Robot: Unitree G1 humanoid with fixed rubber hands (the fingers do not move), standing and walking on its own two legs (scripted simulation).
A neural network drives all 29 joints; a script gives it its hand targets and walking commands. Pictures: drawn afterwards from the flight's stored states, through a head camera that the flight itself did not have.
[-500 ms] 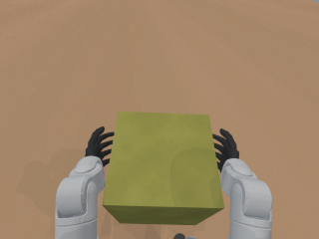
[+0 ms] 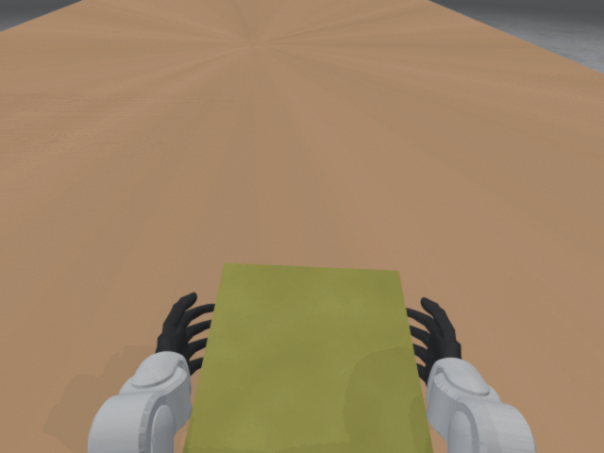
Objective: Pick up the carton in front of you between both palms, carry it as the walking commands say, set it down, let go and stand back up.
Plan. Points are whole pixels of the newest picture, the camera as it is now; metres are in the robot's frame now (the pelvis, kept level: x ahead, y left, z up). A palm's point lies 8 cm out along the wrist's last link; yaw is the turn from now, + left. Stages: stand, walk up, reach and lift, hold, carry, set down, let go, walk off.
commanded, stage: carry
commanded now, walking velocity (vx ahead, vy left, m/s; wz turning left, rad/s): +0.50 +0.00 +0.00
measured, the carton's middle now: (305, 390) +0.22 +0.00 +0.03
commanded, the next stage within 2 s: none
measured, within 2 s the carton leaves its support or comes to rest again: neither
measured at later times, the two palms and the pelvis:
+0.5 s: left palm (209, 197) +0.55 +0.18 +0.10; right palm (373, 200) +0.54 -0.12 +0.10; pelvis +0.33 +0.04 +0.01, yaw -2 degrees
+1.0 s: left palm (244, 139) +0.78 +0.15 +0.10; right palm (372, 140) +0.79 -0.15 +0.10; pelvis +0.56 +0.00 +0.00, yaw +0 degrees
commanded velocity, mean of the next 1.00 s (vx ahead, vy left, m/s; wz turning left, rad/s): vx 0.23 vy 0.00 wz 0.00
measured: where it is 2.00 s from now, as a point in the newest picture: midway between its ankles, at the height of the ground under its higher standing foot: (299, 403)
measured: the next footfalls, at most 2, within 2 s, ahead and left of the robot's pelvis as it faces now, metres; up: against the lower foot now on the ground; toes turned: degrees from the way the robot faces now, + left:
left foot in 0.10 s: +0.29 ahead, +0.13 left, +0.00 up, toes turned +11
right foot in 0.64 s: +0.61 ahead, -0.11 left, +0.00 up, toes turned +4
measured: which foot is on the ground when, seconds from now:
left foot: up 0.00-0.08, down 0.10-0.66, up 0.68-0.94, down 0.96-1.00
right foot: down 0.00-0.10, up 0.12-0.62, down 0.64-1.00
